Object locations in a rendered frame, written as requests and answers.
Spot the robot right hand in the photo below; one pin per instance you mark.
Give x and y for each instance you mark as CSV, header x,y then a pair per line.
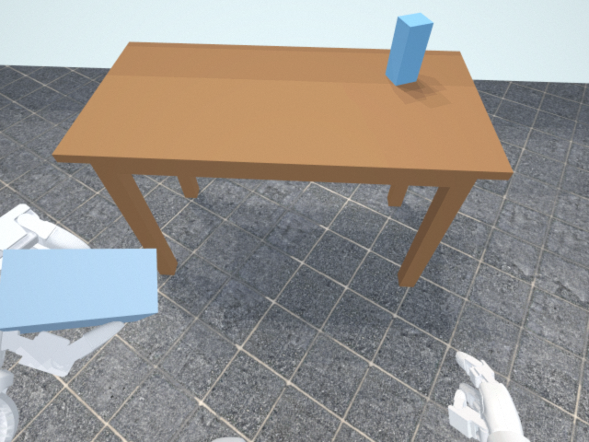
x,y
493,408

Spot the sponge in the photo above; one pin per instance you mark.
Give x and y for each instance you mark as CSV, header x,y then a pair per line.
x,y
58,289

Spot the table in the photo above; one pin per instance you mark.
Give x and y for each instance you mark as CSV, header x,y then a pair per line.
x,y
286,113

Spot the robot left forearm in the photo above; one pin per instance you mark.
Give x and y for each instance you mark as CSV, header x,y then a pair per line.
x,y
8,410

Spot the robot left hand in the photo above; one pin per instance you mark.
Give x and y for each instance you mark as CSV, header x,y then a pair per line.
x,y
22,229

